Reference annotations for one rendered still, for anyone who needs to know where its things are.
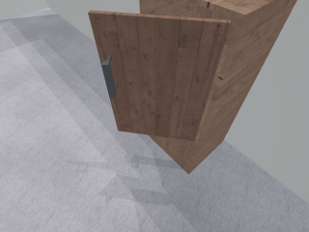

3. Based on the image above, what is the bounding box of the cupboard door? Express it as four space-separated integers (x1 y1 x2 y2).
88 10 231 141

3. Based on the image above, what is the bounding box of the handle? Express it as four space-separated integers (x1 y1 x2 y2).
101 55 118 99

